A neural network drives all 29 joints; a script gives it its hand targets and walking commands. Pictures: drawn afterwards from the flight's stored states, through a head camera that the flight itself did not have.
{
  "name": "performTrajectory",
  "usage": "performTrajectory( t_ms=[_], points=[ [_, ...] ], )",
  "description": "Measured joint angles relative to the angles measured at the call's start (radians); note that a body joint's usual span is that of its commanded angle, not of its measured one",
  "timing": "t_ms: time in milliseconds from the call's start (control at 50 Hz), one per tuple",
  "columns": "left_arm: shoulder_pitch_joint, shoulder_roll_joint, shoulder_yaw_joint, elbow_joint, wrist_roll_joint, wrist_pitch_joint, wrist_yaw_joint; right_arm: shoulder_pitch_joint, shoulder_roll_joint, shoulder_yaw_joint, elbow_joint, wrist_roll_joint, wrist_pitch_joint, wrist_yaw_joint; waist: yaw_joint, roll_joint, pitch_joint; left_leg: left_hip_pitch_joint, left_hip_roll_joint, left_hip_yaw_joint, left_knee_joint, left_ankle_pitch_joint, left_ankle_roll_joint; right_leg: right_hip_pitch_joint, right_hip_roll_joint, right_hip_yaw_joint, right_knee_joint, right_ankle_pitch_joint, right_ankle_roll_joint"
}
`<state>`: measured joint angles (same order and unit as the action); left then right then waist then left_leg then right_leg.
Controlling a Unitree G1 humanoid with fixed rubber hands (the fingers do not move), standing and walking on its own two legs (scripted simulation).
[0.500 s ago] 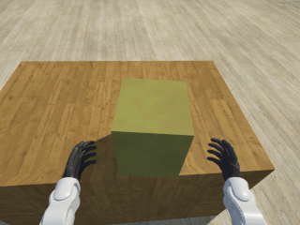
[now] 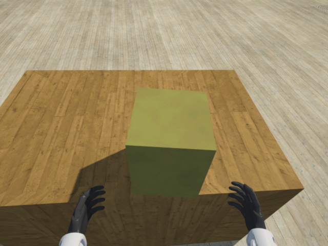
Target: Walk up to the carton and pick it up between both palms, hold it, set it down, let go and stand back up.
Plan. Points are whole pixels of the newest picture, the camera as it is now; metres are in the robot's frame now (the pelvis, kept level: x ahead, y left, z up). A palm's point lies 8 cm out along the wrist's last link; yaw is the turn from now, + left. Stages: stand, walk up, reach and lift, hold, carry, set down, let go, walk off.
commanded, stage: set down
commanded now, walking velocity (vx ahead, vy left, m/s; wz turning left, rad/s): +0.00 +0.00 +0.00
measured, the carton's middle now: (168, 144) +0.42 +0.01 +0.00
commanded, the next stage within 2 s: let go in 0.90 s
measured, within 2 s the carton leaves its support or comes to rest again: neither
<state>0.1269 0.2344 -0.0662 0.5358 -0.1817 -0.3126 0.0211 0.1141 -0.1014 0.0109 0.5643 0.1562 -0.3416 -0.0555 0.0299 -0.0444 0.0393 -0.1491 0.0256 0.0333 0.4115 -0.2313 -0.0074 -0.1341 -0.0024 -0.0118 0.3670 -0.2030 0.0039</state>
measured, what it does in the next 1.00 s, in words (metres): stands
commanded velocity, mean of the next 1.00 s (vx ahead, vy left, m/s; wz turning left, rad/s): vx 0.00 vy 0.00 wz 0.00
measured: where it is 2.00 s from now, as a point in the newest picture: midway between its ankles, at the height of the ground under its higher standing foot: outside the picture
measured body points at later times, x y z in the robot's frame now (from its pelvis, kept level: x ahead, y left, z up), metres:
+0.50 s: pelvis +0.01 +0.00 +0.00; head +0.01 +0.01 +0.45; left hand +0.20 +0.22 -0.06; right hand +0.20 -0.21 -0.05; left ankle -0.01 +0.12 -0.74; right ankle +0.00 -0.13 -0.74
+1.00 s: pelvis +0.01 -0.01 +0.00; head +0.02 +0.00 +0.45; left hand +0.17 +0.22 -0.09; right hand +0.17 -0.23 -0.08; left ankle -0.01 +0.12 -0.74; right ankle +0.00 -0.13 -0.74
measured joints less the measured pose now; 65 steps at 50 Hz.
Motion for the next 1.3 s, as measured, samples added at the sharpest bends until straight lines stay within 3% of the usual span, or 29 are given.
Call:
performTrajectory(
  t_ms=[240,680,980,1300],
  points=[
    [0.05,-0.013,0.016,0.002,0.033,0.042,0.003,0.051,0.001,0.012,0.053,-0.021,-0.026,0.016,0.003,0.009,0.009,0.035,0.0,0.011,-0.003,-0.012,0.003,0.028,0.0,0.012,0.003,-0.011,0.002],
    [0.125,-0.025,0.059,-0.057,0.123,0.241,-0.013,0.104,-0.036,0.003,0.07,-0.088,0.057,0.033,0.01,0.014,0.034,0.104,0.01,0.023,-0.058,-0.004,-0.007,0.087,0.011,0.022,-0.042,-0.004,-0.006],
    [0.099,-0.024,0.068,-0.005,0.149,0.348,-0.03,0.078,-0.054,-0.022,0.141,-0.151,0.097,0.043,-0.009,0.034,0.04,0.088,0.012,0.02,-0.055,0.005,-0.009,0.067,0.013,0.019,-0.029,-0.001,-0.008],
    [0.05,-0.027,0.067,0.013,0.173,0.439,-0.004,0.046,-0.062,-0.049,0.185,-0.183,0.142,0.07,-0.009,0.009,0.06,0.061,0.014,0.02,-0.031,0.003,-0.011,0.034,0.015,0.02,0.006,-0.009,-0.01]
  ],
)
